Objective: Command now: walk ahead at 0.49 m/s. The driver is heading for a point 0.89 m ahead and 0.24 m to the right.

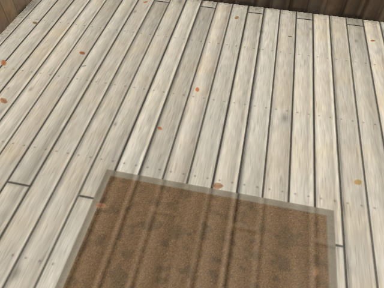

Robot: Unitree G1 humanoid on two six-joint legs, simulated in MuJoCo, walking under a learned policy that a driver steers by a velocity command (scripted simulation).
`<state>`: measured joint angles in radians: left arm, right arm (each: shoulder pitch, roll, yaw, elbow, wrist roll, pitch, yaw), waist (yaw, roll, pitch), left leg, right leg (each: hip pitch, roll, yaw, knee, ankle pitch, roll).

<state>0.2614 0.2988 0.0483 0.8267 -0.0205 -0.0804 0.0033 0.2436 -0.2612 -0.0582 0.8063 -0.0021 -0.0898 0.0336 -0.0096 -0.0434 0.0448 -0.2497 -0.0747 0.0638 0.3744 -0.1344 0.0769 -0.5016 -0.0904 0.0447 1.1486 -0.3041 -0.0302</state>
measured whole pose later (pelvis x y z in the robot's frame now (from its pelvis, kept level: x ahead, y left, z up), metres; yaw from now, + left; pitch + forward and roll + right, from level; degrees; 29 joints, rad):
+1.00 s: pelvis +0.56 -0.02 -0.01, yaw -9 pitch +1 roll +0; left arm 0.35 0.30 0.06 0.86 -0.03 -0.05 0.01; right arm 0.12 -0.26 -0.05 0.81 0.00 -0.10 0.02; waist 0.02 -0.04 0.03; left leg -0.35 0.01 0.06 0.49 -0.16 0.02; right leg -0.39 -0.02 0.06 1.13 -0.42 -0.03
